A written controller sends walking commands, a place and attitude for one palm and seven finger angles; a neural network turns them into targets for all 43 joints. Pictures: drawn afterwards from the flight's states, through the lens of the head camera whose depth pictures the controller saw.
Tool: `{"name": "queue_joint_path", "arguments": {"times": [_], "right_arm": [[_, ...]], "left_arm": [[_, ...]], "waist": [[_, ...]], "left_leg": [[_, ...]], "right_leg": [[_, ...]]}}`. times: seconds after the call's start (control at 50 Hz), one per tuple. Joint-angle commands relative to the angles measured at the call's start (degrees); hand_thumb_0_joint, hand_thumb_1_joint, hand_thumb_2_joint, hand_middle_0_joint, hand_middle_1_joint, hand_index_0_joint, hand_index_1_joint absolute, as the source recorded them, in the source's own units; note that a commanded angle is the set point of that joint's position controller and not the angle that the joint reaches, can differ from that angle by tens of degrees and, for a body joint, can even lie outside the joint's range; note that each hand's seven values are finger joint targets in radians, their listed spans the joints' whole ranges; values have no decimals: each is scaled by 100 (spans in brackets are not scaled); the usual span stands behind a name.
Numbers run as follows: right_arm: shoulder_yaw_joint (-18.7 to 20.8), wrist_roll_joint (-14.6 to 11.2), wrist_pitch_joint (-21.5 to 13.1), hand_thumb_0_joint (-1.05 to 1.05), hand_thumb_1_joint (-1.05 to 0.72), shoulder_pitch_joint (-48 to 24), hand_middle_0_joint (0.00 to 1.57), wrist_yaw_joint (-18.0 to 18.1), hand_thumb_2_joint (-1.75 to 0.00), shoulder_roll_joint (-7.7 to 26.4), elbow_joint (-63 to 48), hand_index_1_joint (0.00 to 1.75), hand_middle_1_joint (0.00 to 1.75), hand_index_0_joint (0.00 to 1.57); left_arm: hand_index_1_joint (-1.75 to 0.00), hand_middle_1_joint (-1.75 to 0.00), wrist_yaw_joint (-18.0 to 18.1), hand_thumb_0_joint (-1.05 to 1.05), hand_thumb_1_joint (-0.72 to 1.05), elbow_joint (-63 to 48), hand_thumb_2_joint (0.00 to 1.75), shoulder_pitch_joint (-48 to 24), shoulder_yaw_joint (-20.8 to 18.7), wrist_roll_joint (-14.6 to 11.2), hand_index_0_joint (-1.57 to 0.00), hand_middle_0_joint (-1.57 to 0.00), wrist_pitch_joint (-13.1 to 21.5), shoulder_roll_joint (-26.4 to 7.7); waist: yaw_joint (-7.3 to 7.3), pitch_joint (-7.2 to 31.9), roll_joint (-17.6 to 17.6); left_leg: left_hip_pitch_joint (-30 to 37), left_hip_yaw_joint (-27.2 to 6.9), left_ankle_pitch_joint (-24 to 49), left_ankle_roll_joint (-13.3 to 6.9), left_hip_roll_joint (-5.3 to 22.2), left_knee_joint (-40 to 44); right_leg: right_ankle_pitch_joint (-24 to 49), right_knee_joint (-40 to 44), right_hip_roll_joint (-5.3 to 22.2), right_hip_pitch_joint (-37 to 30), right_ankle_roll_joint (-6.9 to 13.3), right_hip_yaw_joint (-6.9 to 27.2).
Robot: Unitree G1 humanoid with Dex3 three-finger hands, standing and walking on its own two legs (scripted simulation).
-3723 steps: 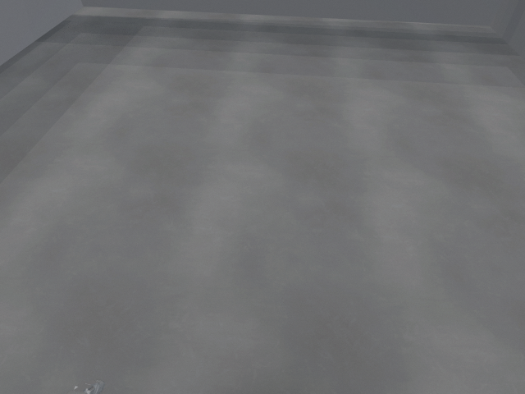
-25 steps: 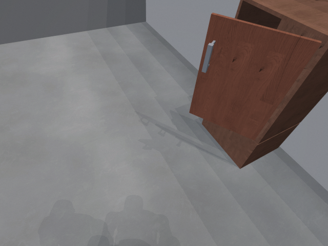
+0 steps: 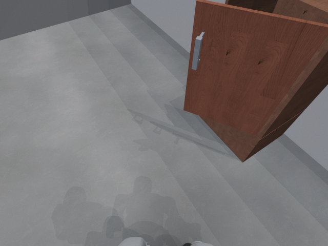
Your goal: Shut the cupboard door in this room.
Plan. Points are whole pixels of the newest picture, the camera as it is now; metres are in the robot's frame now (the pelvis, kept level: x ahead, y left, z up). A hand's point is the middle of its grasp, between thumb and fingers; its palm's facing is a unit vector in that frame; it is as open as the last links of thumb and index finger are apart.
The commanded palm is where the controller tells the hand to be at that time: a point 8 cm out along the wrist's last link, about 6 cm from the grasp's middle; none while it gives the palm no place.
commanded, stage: turn to face it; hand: left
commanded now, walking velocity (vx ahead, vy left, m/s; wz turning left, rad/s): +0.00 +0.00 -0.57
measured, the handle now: (198, 51) +0.80 -0.08 -0.01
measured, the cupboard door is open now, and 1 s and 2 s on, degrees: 32 32 32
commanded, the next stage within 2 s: take the last steps up to it in 0.52 s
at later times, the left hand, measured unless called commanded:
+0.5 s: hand (113, 215) +0.21 +0.17 -0.15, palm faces -0.23 -0.92 -0.31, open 7.4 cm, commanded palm none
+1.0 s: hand (138, 192) +0.28 +0.11 -0.16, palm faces -0.36 -0.91 -0.19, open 7.4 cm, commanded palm none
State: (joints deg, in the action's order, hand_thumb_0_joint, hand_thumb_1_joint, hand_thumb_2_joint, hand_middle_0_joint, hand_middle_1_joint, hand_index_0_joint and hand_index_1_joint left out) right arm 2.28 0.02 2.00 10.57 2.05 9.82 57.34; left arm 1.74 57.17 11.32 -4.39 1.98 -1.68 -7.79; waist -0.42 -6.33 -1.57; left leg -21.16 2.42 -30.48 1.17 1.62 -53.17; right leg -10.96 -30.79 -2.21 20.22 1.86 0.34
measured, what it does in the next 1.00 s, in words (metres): walks ahead, turning right: left foot, then right foot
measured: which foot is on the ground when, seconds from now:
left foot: up 0.00-0.06, down 0.08-0.38, up 0.40-0.68, down 0.70-1.00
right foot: down 0.00-0.10, up 0.12-0.34, down 0.36-0.70, up 0.72-0.98, down 1.00-1.00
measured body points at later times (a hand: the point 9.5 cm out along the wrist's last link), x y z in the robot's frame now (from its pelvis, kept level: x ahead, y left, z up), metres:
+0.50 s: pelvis +0.06 -0.01 +0.00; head +0.11 -0.05 +0.44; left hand +0.22 +0.22 -0.13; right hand +0.05 -0.28 -0.16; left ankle +0.04 +0.13 -0.66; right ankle +0.04 -0.12 -0.73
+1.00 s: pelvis +0.14 -0.04 +0.00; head +0.16 -0.05 +0.45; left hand +0.30 +0.15 -0.15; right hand -0.01 -0.23 -0.15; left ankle +0.13 +0.12 -0.73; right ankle +0.10 -0.15 -0.74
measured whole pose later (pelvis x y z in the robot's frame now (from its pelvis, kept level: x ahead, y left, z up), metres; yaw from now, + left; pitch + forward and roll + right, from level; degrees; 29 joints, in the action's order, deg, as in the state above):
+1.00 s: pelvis +0.14 -0.04 +0.00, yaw -21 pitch +1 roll +0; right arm 1.0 1.3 -0.4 24.1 0.8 9.5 60.6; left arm -1.7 56.0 10.7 -3.4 1.6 0.3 -11.1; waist 2.3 -2.0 -0.1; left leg -9.8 4.7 -21.5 2.0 5.1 -30.7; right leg -16.6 -28.8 0.6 15.4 2.4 -2.5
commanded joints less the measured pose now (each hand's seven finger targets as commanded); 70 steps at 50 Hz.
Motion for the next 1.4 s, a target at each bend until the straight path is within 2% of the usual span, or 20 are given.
{"name": "queue_joint_path", "arguments": {"times": [0.0,0.04,0.08,0.16,0.26,0.32,0.36,0.42,0.64,0.68,0.7,0.82,0.92,0.98,1.0,1.08,1.2,1.24,1.26,1.38], "right_arm": [[86,26,-97,0,-90,680,20,39,-90,240,-368,30,30,20],[142,52,-192,0,-90,997,20,68,-90,550,-368,30,30,20],[308,190,-205,0,-90,818,20,118,-90,1334,-656,30,30,20],[217,229,-248,0,-90,182,20,104,-90,1141,-864,30,30,20],[284,190,-180,0,-90,386,20,49,-90,1290,-775,30,30,20],[297,109,-144,0,-90,310,20,-30,-90,1242,-821,30,30,20],[186,9,-106,0,-90,-62,20,-37,-90,781,-1136,30,30,20],[151,36,-47,0,-90,-65,20,8,-90,817,-948,30,30,20],[47,97,-165,0,-90,990,20,-54,-90,650,-407,30,30,20],[192,269,-238,0,-90,1415,20,-7,-90,1532,-387,30,30,20],[216,276,-244,0,-90,1415,20,-1,-90,1547,-401,30,30,20],[55,237,-439,0,-90,1271,20,10,-90,1003,-188,30,30,20],[111,151,-364,0,-90,1364,20,-50,-90,894,78,30,30,20],[19,96,-419,0,-90,733,20,-137,-90,475,-318,30,30,20],[73,124,-404,0,-90,472,20,-111,-90,585,-317,30,30,20],[60,125,-378,0,-90,633,20,-183,-90,310,-172,30,30,20],[41,142,-461,0,-90,1563,20,-208,-90,406,177,30,30,20],[244,274,-514,0,-90,2519,20,-99,-90,1376,321,30,30,20],[218,256,-469,0,-90,2434,20,-58,-90,1346,275,30,30,20],[2,196,-485,0,-90,948,20,21,-90,721,5,30,30,20]], "left_arm": [[-30,-30,-5,0,90,-448,90,47,-303,-24,-20,-20,33,-1174],[-30,-30,-68,0,90,-579,90,-152,-257,-84,-20,-20,-2,-986],[-30,-30,-188,0,90,-891,90,-250,-204,-109,-20,-20,19,-757],[-30,-30,-287,0,90,-827,90,-183,-200,-57,-20,-20,-19,-785],[-30,-30,-317,0,90,-926,90,-170,-99,-61,-20,-20,8,-744],[-30,-30,-280,0,90,-801,90,422,-159,-42,-20,-20,89,-1088],[-30,-30,-147,0,90,-549,90,1166,-312,-33,-20,-20,178,-1979],[-30,-30,21,0,90,-720,90,410,-227,-51,-20,-20,85,-1561],[-30,-30,-72,0,90,-721,90,-126,-138,-93,-20,-20,17,-1220],[-30,-30,-167,0,90,-884,90,-30,-26,-125,-20,-20,9,-702],[-30,-30,-218,0,90,-969,90,-383,-61,-41,-20,-20,31,-863],[-30,-30,-392,0,90,-676,90,-465,38,-60,-20,-20,217,-595],[-30,-30,-356,0,90,-312,90,196,6,-66,-20,-20,278,-649],[-30,-30,-227,0,90,167,90,1585,-246,-72,-20,-20,338,-1693],[-30,-30,-170,0,90,205,90,1503,-207,-76,-20,-20,368,-1491],[-30,-30,-84,0,90,41,90,686,-81,-16,-20,-20,403,-991],[-30,-30,-139,0,90,92,90,429,-31,-96,-20,-20,366,-865],[-30,-30,-178,0,90,-102,90,573,52,-138,-20,-20,350,-470],[-30,-30,-159,0,90,-222,90,275,63,-72,-20,-20,367,-616],[-30,-30,-207,0,90,43,90,376,146,-91,-20,-20,264,-234]], "waist": [[200,899,733],[417,872,211],[434,608,-1439],[92,552,-796],[214,780,-1101],[-117,933,-552],[-495,1219,1486],[-188,1201,1244],[334,819,614],[466,548,-1691],[541,262,-1216],[308,379,-739],[51,539,-416],[-599,603,1396],[-543,360,1500],[16,169,892],[517,208,342],[789,710,-1700],[790,589,-1104],[111,513,-464]], "left_leg": [[674,-12,1017,59,-17,1603],[1756,-342,1505,-34,396,3035],[1427,-2232,1890,-1119,2554,3995],[1723,-587,4995,-1048,1847,3078],[1890,158,5412,-677,1589,2556],[1010,439,4385,-244,1244,1583],[-876,492,-727,204,45,-812],[-1292,-423,-48,181,353,-1578],[1425,-81,1648,59,162,2717],[1493,-2831,-241,-940,2203,4187],[962,-3162,-910,-1241,2404,4569],[1480,-918,2193,-906,1410,3918],[783,-354,1508,-577,1027,3144],[-1611,531,-657,-85,32,280],[-1897,67,-374,-112,217,-433],[-1134,-35,297,-96,482,-120],[1648,418,1893,-55,68,2413],[2623,-2564,1649,-1068,2200,3703],[2275,-2889,1535,-1399,2394,3932],[1038,-574,3685,-1072,1510,3654]], "right_leg": [[1229,856,1210,-232,712,1708],[310,363,673,685,236,1336],[-1932,-1831,-78,1370,-290,40],[-1744,-2759,302,1353,-403,-10],[-931,-939,76,240,-270,-609],[1018,473,252,-1320,-86,-340],[4573,786,2514,-2330,1169,2095],[3454,605,1961,-2088,1234,1657],[-335,630,979,18,354,1088],[-2278,-1279,-144,1152,-155,-143],[-2173,-2149,58,1258,-113,118],[-1305,-1500,329,731,-141,-247],[-274,602,56,-1219,-40,-582],[-1473,1933,2408,-2839,1139,2509],[-1081,1952,2357,-2565,1342,2728],[406,1640,1913,-1418,1087,1088],[-575,757,1042,128,455,175],[-2211,-2088,-10,1341,-12,-661],[-2455,-2971,134,1525,71,-198],[-1277,-1536,584,219,-147,-209]]}}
